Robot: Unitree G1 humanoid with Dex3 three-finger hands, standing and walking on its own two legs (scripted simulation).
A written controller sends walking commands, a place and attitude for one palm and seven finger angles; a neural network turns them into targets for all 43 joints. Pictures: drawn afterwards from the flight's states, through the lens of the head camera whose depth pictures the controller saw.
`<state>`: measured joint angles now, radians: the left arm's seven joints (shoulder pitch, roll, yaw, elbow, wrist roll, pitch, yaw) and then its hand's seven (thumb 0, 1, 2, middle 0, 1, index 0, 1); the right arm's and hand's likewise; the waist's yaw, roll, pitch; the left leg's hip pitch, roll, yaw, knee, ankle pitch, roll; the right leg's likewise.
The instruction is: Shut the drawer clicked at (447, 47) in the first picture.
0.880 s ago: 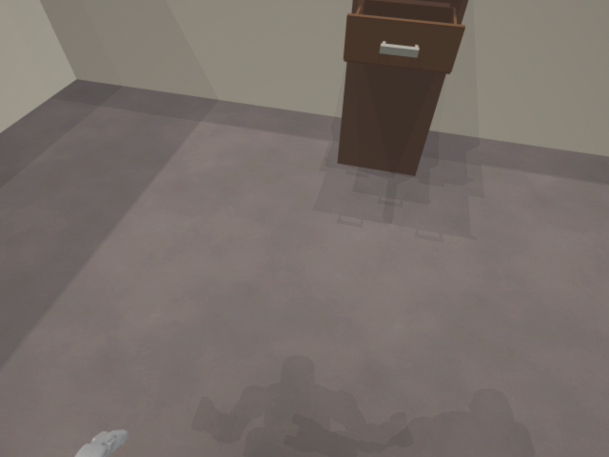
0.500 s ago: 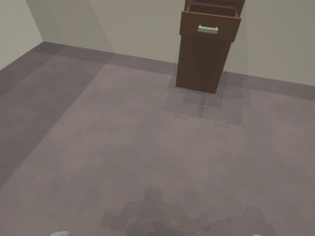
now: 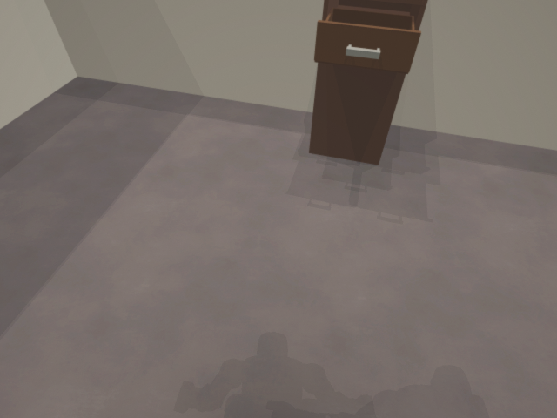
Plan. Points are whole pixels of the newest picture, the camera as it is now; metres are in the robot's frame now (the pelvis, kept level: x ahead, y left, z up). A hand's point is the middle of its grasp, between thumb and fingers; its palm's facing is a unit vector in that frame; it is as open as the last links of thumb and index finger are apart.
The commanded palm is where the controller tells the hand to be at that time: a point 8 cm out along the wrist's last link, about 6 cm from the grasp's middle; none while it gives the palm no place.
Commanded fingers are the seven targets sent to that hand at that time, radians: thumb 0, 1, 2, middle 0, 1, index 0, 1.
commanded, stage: look at it before walking up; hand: left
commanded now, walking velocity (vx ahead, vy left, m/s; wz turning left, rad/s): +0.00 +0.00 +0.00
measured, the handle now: (363, 50) +1.31 -0.23 -0.02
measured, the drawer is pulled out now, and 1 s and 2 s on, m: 0.30 0.30 0.30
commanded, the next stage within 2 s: walk to a spot facing it in 0.56 s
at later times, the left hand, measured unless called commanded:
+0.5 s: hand out of the picture +0.06 +0.25 -0.15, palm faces -0.02 -0.94 -0.33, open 7.4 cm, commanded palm none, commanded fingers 0.00 0.90 0.90 -0.20 -0.30 -0.20 -0.30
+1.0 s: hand out of the picture +0.07 +0.19 -0.18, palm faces -0.12 -0.97 -0.21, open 7.4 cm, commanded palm none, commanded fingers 0.00 0.90 0.90 -0.20 -0.30 -0.20 -0.30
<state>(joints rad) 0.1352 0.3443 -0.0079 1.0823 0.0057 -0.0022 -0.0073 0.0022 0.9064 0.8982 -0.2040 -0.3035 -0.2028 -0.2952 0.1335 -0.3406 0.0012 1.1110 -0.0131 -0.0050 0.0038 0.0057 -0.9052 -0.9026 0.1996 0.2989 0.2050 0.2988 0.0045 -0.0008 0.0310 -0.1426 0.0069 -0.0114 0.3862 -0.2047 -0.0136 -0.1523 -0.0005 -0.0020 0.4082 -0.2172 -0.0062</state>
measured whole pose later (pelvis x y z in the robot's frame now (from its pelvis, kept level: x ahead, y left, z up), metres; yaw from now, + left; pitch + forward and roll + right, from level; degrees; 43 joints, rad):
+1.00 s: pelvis +0.05 -0.01 -0.01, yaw -9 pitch +0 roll +1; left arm 0.32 0.23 0.03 1.05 0.02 0.03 -0.05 0.00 0.91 0.90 -0.20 -0.30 -0.20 -0.29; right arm 0.29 -0.23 -0.03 1.06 -0.03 -0.04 0.00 0.00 -0.91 -0.90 0.20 0.30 0.20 0.30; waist 0.01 -0.02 0.01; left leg -0.11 0.06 0.13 0.50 -0.37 -0.03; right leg -0.36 0.01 -0.01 0.83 -0.48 -0.02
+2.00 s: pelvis +0.44 -0.06 +0.00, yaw -29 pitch -1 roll -1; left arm 0.20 0.20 0.09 1.01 0.03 0.02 -0.03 0.00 0.91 0.90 -0.19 -0.30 -0.19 -0.29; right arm 0.43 -0.14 -0.04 1.12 -0.02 -0.08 -0.03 0.00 -0.93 -0.90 0.19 0.30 0.20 0.30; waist -0.01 -0.04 0.03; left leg -0.01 0.02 0.31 0.32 -0.31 0.05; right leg -0.65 -0.11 -0.04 1.04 -0.10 0.02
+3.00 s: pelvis +0.75 -0.25 +0.00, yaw -29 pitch -1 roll -1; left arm 0.16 0.19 0.07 0.98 0.01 0.02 0.02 0.00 0.91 0.90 -0.20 -0.30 -0.20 -0.29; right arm 0.22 -0.18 -0.05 1.00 -0.02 0.01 0.00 -0.01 -0.93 -0.90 0.20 0.30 0.20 0.30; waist 0.00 -0.02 0.06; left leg -0.28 -0.02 0.03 0.46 -0.17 0.06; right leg -0.47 -0.07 -0.01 0.97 -0.40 0.07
